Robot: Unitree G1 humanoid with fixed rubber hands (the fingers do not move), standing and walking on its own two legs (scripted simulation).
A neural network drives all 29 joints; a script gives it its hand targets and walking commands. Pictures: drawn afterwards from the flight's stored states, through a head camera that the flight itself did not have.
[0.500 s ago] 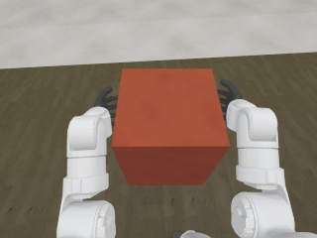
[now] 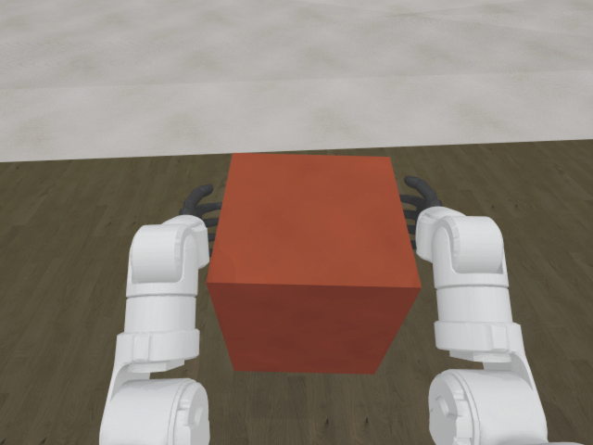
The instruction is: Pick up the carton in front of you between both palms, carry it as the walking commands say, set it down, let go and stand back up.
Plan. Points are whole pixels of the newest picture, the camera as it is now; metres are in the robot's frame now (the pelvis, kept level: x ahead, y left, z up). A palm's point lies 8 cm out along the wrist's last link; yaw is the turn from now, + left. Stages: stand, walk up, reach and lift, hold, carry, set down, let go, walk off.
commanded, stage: carry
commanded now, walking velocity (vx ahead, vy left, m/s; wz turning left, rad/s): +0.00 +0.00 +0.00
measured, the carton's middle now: (307, 269) +0.34 +0.00 +0.04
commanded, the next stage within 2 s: none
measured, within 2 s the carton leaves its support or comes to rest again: neither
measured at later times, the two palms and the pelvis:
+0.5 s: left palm (169, 252) +0.31 +0.16 +0.14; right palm (427, 241) +0.32 -0.14 +0.14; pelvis -0.03 +0.01 +0.01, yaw +0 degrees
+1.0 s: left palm (169, 253) +0.31 +0.17 +0.13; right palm (423, 242) +0.32 -0.13 +0.14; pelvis -0.03 +0.02 +0.00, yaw +0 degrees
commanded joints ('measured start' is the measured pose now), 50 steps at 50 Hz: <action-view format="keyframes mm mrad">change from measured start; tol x2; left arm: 1 -743 -1075 -617 -106 -407 -33 -236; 24 -778 -1083 -544 -15 -404 -23 -237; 50 -795 -1088 -556 -64 -412 -11 -230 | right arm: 1 -683 1103 639 -71 427 2 249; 22 -701 1099 563 21 407 11 242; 50 -728 1118 577 -19 427 24 240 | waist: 1 -1 24 -450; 20 9 4 -331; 50 4 2 -398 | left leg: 1 136 163 -119 -49 594 56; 6 127 163 -124 -85 513 58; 13 76 151 -131 -155 261 58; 17 44 149 -133 -181 182 58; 27 37 144 -129 -169 205 55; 42 71 142 -128 -124 322 58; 50 75 142 -131 -122 323 61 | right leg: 1 243 -162 117 0 535 -46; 6 248 -166 127 -40 446 -34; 14 227 -168 145 -117 190 -20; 18 215 -169 149 -127 142 -13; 27 213 -171 150 -117 181 -8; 41 231 -172 141 -83 293 -14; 50 231 -172 140 -81 293 -16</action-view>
